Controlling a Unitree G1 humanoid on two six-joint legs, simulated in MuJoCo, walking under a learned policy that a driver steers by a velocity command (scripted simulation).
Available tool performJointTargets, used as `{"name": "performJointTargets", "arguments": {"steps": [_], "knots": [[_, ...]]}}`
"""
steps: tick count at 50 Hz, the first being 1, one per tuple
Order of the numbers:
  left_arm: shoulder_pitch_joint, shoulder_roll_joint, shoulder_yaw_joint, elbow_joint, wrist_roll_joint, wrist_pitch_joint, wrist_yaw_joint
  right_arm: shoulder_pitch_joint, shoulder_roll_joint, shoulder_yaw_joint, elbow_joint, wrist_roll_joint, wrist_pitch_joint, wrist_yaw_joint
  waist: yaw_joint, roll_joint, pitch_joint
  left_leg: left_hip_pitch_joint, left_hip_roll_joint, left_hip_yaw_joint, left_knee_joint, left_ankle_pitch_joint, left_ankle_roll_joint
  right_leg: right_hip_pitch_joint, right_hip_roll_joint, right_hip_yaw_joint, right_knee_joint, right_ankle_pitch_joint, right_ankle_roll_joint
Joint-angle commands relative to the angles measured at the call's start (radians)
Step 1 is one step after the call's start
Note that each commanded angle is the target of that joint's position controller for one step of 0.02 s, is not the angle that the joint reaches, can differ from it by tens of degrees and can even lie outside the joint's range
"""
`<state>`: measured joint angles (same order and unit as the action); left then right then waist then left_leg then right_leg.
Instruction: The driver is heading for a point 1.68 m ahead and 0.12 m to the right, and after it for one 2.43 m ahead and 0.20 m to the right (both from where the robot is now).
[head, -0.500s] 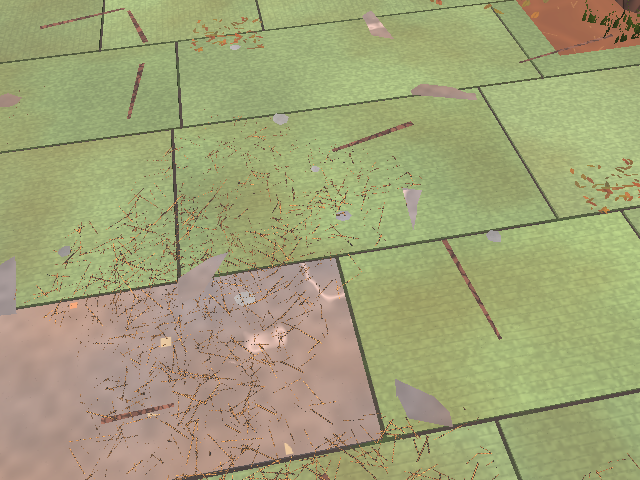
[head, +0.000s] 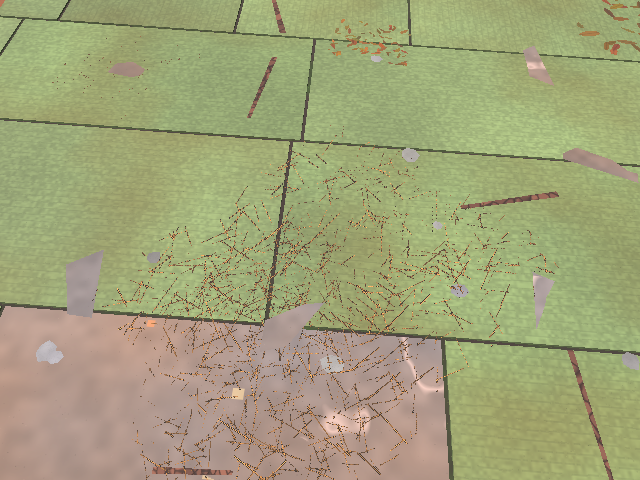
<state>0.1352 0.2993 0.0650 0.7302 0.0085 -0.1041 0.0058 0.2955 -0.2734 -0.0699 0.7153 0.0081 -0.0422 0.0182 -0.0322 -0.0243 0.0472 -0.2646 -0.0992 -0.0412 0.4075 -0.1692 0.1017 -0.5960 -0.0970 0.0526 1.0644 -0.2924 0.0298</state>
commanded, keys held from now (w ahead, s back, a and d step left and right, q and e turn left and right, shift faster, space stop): w+q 0.20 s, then w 0.44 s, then w+e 0.36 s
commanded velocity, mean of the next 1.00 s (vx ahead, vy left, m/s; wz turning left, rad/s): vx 0.50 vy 0.00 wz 0.15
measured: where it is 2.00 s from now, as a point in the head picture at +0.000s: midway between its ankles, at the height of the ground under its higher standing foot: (323, 228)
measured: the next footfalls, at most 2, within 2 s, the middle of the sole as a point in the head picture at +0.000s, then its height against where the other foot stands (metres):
right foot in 0.28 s outside the picture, level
left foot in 0.76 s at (228, 432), level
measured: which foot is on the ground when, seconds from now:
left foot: down 0.00-0.30, up 0.32-0.74, down 0.76-1.00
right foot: up 0.00-0.26, down 0.28-0.78, up 0.80-1.00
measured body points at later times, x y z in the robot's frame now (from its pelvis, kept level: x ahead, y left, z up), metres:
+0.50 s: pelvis +0.28 -0.04 +0.00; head +0.31 -0.04 +0.45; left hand +0.29 +0.24 -0.11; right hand +0.48 -0.27 -0.10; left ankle +0.28 +0.11 -0.67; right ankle +0.31 -0.14 -0.74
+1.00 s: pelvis +0.53 +0.07 +0.00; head +0.55 +0.08 +0.45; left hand +0.61 +0.37 -0.12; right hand +0.64 -0.19 -0.10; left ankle +0.51 +0.17 -0.74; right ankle +0.59 -0.08 -0.66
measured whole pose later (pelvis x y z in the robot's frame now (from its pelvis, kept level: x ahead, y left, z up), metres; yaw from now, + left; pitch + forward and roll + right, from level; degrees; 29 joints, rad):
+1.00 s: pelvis +0.53 +0.07 +0.00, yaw +5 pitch +1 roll +2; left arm 0.24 0.32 0.07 0.80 -0.03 -0.03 0.00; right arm 0.28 -0.26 -0.06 0.77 -0.01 -0.09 0.01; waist -0.02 -0.05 0.02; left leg -0.16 -0.02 0.13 0.33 -0.19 0.04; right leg -0.62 -0.09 0.06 1.09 -0.24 0.01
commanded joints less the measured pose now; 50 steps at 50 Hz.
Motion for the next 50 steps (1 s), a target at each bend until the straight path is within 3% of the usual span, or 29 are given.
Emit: {"name": "performJointTargets", "arguments": {"steps": [1,4,8,11,13,14,15,16,17,18,19,20,21,23,25,28,33,35,36,37,38,39,40,41,42,43,44,46,50], "knots": [[-0.014,0.066,0.017,-0.065,0.01,0.005,0.004,-0.038,-0.169,-0.044,-0.077,0.004,-0.024,-0.022,0.033,0.06,-0.072,0.044,0.24,-0.248,-0.186,0.261,0.184,-0.043,0.003,0.002,-0.152,0.146,0.032],[-0.126,0.038,0.002,-0.09,0.004,0.0,-0.007,0.003,-0.172,-0.046,-0.06,0.012,-0.017,-0.033,-0.011,0.092,-0.05,0.009,0.19,-0.207,-0.172,0.172,0.135,0.021,0.051,-0.003,-0.385,0.338,0.038],[-0.218,0.061,0.005,-0.121,-0.015,-0.012,-0.026,0.068,-0.175,-0.048,-0.032,0.021,-0.007,-0.036,-0.045,0.108,-0.035,0.055,0.216,-0.283,-0.119,0.081,0.116,0.074,0.088,0.016,-0.525,0.375,0.024],[-0.189,0.093,0.018,-0.119,-0.017,-0.026,-0.037,0.072,-0.167,-0.048,-0.027,0.017,0.002,-0.042,-0.022,0.139,-0.045,0.142,0.249,-0.357,-0.033,0.093,0.097,0.115,0.092,0.025,-0.575,0.274,-0.01],[-0.059,0.114,0.034,-0.082,-0.008,-0.035,-0.033,0.059,-0.137,-0.039,-0.029,0.011,0.005,-0.04,0.042,0.154,-0.096,0.148,0.212,-0.339,0.078,0.23,0.065,0.295,0.103,-0.016,-0.631,0.256,-0.058],[0.064,0.15,0.047,-0.065,0.009,-0.04,-0.028,0.053,-0.092,-0.021,-0.041,0.003,0.002,-0.035,0.1,0.117,-0.206,0.08,0.163,-0.286,0.274,0.229,0.031,0.513,0.008,0.062,-0.599,0.255,-0.116],[0.204,0.232,0.068,-0.044,0.024,-0.035,-0.023,0.169,-0.04,-0.003,-0.049,0.01,-0.006,-0.036,0.096,-0.094,-0.366,-0.213,0.035,-0.169,0.613,-0.023,-0.048,0.884,-0.201,0.402,-0.599,0.164,-0.262],[0.269,0.212,0.069,0.003,-0.005,-0.022,-0.036,0.223,-0.062,0.001,-0.042,0.028,-0.014,-0.038,0.094,-0.299,-0.392,-0.441,0.006,-0.136,0.824,-0.41,-0.078,0.971,-0.31,0.748,-0.742,-0.115,-0.34],[0.22,0.135,0.047,-0.011,-0.024,-0.018,-0.034,0.133,-0.148,-0.018,-0.043,0.034,-0.016,-0.036,0.116,-0.161,-0.24,-0.529,0.061,-0.168,0.902,-0.354,-0.078,0.862,-0.279,0.69,-0.782,-0.271,-0.303],[0.159,0.103,0.034,-0.021,-0.016,-0.008,-0.03,0.026,-0.16,-0.02,-0.065,0.025,-0.015,-0.035,0.115,-0.077,-0.137,-0.531,0.099,-0.125,0.902,-0.275,-0.076,0.73,-0.238,0.543,-0.791,-0.218,-0.266],[0.117,0.085,0.024,-0.021,-0.005,-0.002,-0.03,-0.035,-0.147,-0.018,-0.083,0.008,-0.018,-0.033,0.095,-0.033,-0.062,-0.511,0.127,-0.102,0.85,-0.222,-0.073,0.602,-0.196,0.443,-0.817,-0.108,-0.257],[0.092,0.065,0.015,-0.018,0.002,-0.003,-0.028,-0.046,-0.133,-0.02,-0.087,-0.001,-0.02,-0.029,0.066,-0.043,-0.04,-0.469,0.163,-0.097,0.785,-0.178,-0.071,0.528,-0.163,0.373,-0.837,-0.017,-0.247],[0.082,0.056,0.011,-0.014,0.005,-0.004,-0.027,-0.03,-0.113,-0.017,-0.083,0.002,-0.02,-0.025,0.046,-0.065,-0.038,-0.421,0.181,-0.083,0.743,-0.156,-0.072,0.482,-0.134,0.321,-0.857,0.052,-0.239],[0.095,0.065,0.012,0.003,-0.006,-0.009,-0.026,-0.021,-0.078,-0.008,-0.079,0.003,-0.018,-0.021,0.036,-0.079,-0.046,-0.398,0.192,-0.049,0.669,-0.133,-0.083,0.454,-0.116,0.247,-0.885,0.161,-0.253],[0.114,0.103,0.021,0.02,-0.014,-0.01,-0.022,-0.08,-0.058,0.004,-0.1,-0.005,-0.021,-0.02,0.047,-0.06,-0.036,-0.413,0.205,-0.028,0.55,-0.064,-0.098,0.45,-0.12,0.192,-0.91,0.249,-0.267],[0.143,0.132,0.026,0.04,-0.022,0.0,-0.017,-0.176,-0.037,0.019,-0.117,-0.003,-0.031,-0.011,0.079,-0.048,-0.03,-0.362,0.195,0.0,0.346,0.098,-0.106,0.445,-0.092,0.1,-0.92,0.302,-0.244],[0.243,0.15,0.025,0.09,-0.037,0.02,-0.018,-0.316,-0.05,0.018,-0.157,0.011,-0.041,0.008,0.126,-0.047,0.0,-0.293,0.154,0.022,0.165,0.178,-0.099,0.501,-0.117,0.085,-0.882,0.31,-0.219],[0.256,0.161,0.028,0.104,-0.04,0.033,-0.014,-0.324,-0.069,0.011,-0.169,0.012,-0.049,0.016,0.107,-0.056,0.005,-0.259,0.139,0.017,0.113,0.119,-0.08,0.541,-0.14,0.117,-0.839,0.34,-0.205],[0.25,0.174,0.031,0.106,-0.04,0.04,-0.011,-0.291,-0.085,0.003,-0.162,0.011,-0.053,0.016,0.079,-0.062,-0.009,-0.198,0.127,0.023,0.086,0.096,-0.069,0.547,-0.143,0.124,-0.801,0.386,-0.194],[0.233,0.178,0.03,0.104,-0.041,0.043,-0.008,-0.209,-0.11,-0.011,-0.139,0.007,-0.056,0.012,0.025,-0.057,-0.052,-0.064,0.109,0.04,0.045,0.098,-0.049,0.528,-0.118,0.103,-0.715,0.496,-0.173],[0.231,0.152,0.02,0.099,-0.034,0.042,-0.008,-0.071,-0.158,-0.035,-0.102,-0.002,-0.056,0.002,-0.04,-0.039,-0.146,0.159,0.13,0.026,0.05,0.111,-0.02,0.457,-0.063,0.064,-0.546,0.536,-0.143],[0.216,0.079,-0.008,0.061,-0.005,0.036,-0.008,0.118,-0.241,-0.057,-0.08,-0.022,-0.052,-0.012,-0.115,0.085,-0.316,0.462,0.345,-0.19,0.092,0.144,0.048,0.252,0.013,0.012,-0.222,0.262,-0.096],[0.344,-0.002,-0.031,0.052,-0.024,0.02,-0.007,0.143,-0.277,-0.062,-0.063,-0.023,-0.039,-0.007,-0.055,0.343,-0.433,0.68,0.538,-0.579,-0.012,-0.067,0.172,-0.066,0.129,-0.006,0.07,-0.288,-0.049],[0.288,0.108,-0.003,0.066,-0.046,0.016,-0.006,0.136,-0.182,-0.04,-0.065,-0.015,-0.037,-0.006,-0.089,0.222,-0.352,0.6,0.502,-0.595,-0.069,-0.202,0.145,-0.156,0.083,0.079,0.182,-0.278,-0.049],[0.211,0.139,0.011,0.04,-0.055,0.015,-0.008,0.079,-0.146,-0.026,-0.061,-0.007,-0.04,-0.008,-0.078,0.184,-0.223,0.486,0.472,-0.451,-0.094,-0.185,0.113,-0.2,0.047,0.066,0.196,-0.185,-0.053],[0.175,0.125,0.011,0.035,-0.048,0.02,-0.004,0.012,-0.122,-0.016,-0.062,-0.01,-0.044,-0.005,-0.045,0.133,-0.157,0.364,0.431,-0.352,-0.126,-0.105,0.097,-0.165,0.011,0.048,0.169,-0.105,-0.048],[0.162,0.114,0.015,0.033,-0.036,0.028,-0.003,-0.039,-0.094,-0.009,-0.059,-0.014,-0.049,-0.001,-0.016,0.13,-0.104,0.271,0.396,-0.271,-0.164,-0.04,0.092,-0.136,-0.012,0.048,0.129,-0.05,-0.043],[0.194,0.073,0.013,0.041,-0.041,0.053,-0.006,-0.086,-0.074,-0.009,-0.044,-0.021,-0.065,-0.001,0.03,0.148,-0.074,0.161,0.366,-0.159,-0.227,0.05,0.086,-0.052,-0.037,0.05,0.099,0.011,-0.032],[0.131,0.042,0.012,0.008,-0.033,0.076,-0.008,-0.085,-0.103,-0.025,-0.003,-0.025,-0.079,-0.013,0.043,0.089,-0.024,0.137,0.369,-0.009,-0.274,0.205,0.096,-0.11,-0.042,0.065,-0.002,0.139,-0.009]]}}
